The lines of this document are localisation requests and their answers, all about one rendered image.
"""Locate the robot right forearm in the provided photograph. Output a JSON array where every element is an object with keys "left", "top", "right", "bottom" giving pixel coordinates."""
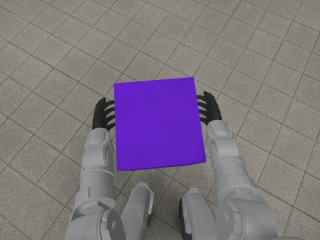
[{"left": 205, "top": 120, "right": 278, "bottom": 233}]

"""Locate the right robot upper arm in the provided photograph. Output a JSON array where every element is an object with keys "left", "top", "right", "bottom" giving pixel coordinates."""
[{"left": 215, "top": 198, "right": 304, "bottom": 240}]

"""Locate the carton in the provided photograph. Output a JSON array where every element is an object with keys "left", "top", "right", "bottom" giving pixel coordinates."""
[{"left": 114, "top": 77, "right": 207, "bottom": 171}]

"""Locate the left robot thigh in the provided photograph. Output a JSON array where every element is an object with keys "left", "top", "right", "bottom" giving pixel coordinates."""
[{"left": 120, "top": 186, "right": 155, "bottom": 240}]

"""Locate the left robot hand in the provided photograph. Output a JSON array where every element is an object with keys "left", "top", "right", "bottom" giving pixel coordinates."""
[{"left": 92, "top": 97, "right": 116, "bottom": 131}]

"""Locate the left robot upper arm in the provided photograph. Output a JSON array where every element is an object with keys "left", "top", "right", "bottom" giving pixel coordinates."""
[{"left": 65, "top": 208, "right": 126, "bottom": 240}]

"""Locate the robot right foot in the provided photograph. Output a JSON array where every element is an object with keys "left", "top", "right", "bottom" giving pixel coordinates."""
[{"left": 179, "top": 198, "right": 192, "bottom": 240}]

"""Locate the right robot hand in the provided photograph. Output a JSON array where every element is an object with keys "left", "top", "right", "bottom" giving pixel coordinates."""
[{"left": 196, "top": 91, "right": 222, "bottom": 126}]

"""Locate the robot left forearm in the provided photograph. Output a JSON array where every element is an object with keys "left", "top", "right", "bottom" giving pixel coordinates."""
[{"left": 64, "top": 127, "right": 117, "bottom": 240}]

